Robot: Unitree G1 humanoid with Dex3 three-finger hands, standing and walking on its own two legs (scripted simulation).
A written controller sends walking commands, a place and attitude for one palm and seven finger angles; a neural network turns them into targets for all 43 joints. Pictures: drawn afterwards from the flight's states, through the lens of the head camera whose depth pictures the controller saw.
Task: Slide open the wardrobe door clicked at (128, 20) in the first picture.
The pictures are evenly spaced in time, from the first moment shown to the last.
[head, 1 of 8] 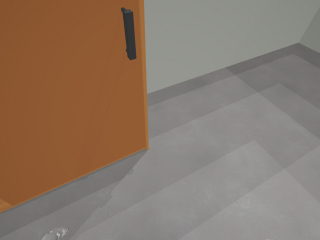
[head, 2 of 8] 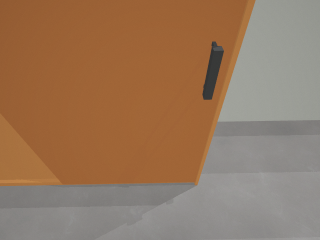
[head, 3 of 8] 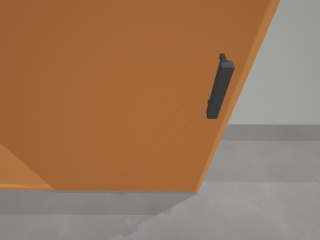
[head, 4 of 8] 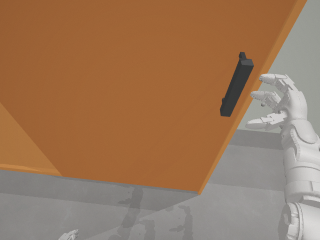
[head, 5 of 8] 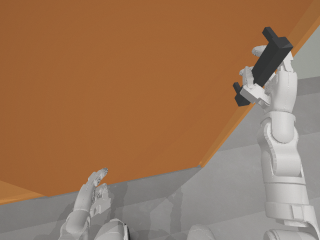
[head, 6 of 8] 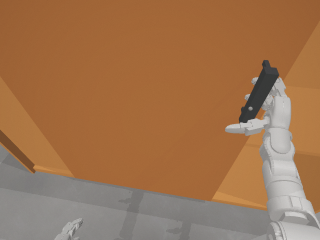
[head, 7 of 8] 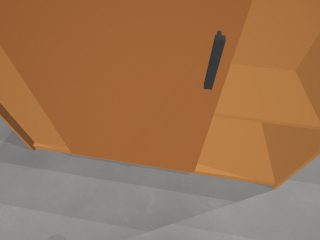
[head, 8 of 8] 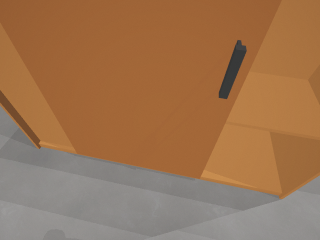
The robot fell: no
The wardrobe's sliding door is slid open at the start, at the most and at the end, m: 0.00 0.52 0.52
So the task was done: yes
